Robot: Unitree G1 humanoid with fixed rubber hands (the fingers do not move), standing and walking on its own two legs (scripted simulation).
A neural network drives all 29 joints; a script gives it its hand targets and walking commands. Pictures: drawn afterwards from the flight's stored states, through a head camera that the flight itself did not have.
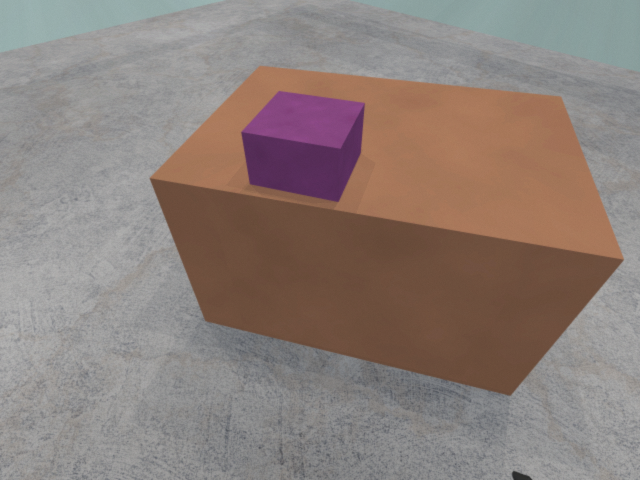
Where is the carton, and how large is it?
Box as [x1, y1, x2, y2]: [241, 91, 364, 201]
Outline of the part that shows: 278,91 241,132 250,183 338,201 360,153 364,103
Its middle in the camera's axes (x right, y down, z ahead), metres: -0.03 -0.24 +0.95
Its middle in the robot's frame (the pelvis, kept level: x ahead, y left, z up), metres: +0.89 +0.05 -0.03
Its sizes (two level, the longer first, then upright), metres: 0.230 0.221 0.144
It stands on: a pedestal, 0.66 m high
